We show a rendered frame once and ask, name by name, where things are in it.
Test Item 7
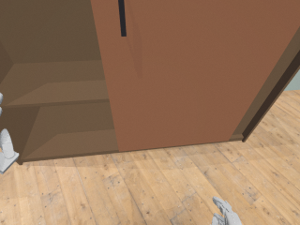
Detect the left robot hand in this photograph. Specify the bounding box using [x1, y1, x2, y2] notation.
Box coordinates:
[0, 93, 19, 174]

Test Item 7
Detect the right robot hand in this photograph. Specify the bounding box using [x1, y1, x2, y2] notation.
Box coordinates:
[210, 196, 242, 225]

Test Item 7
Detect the wardrobe door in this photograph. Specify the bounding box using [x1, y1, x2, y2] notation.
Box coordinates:
[90, 0, 300, 152]
[232, 26, 300, 135]

